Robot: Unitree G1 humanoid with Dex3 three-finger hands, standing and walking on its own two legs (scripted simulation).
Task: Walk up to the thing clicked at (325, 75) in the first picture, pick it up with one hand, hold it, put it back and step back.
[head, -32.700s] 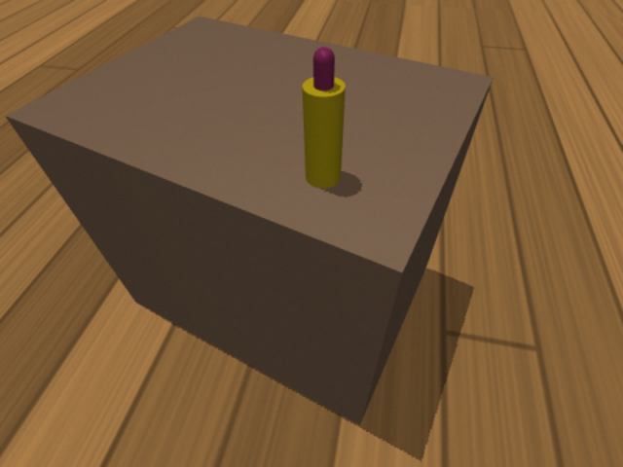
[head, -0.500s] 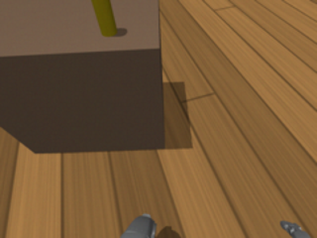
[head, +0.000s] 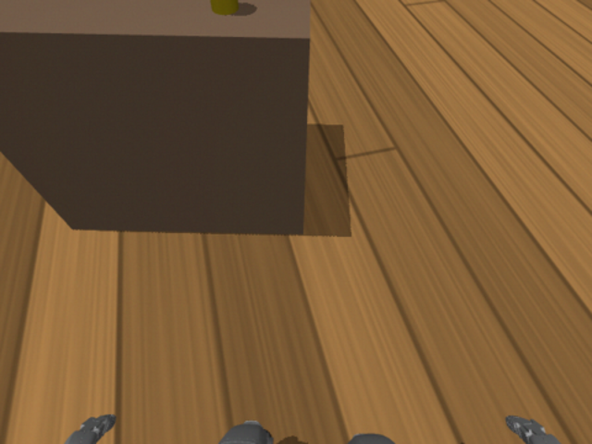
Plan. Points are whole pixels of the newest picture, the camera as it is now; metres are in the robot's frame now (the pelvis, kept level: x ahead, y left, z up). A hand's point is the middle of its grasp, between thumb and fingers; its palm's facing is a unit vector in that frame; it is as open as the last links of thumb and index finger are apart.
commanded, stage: step back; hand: left
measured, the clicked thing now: out of the picture +1.03 +0.24 +0.16
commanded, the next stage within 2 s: stand in 1.22 s
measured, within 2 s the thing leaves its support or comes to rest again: neither
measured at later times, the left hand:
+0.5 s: hand out of the picture -0.05 +0.28 -0.14, palm faces +0.05 -0.91 -0.41, open 7.4 cm
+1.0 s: hand out of the picture +0.01 +0.26 -0.14, palm faces +0.06 -0.93 -0.36, open 7.4 cm
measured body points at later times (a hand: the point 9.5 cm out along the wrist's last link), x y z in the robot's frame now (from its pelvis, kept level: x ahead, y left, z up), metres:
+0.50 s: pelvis -0.10 -0.01 +0.00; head -0.08 -0.01 +0.45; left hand -0.06 +0.32 -0.11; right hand -0.03 -0.32 -0.13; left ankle -0.10 +0.12 -0.73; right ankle -0.08 -0.13 -0.71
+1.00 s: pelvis -0.07 +0.00 +0.01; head -0.05 +0.00 +0.46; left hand +0.01 +0.31 -0.12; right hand +0.04 -0.30 -0.11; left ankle -0.08 +0.12 -0.73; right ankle -0.07 -0.13 -0.73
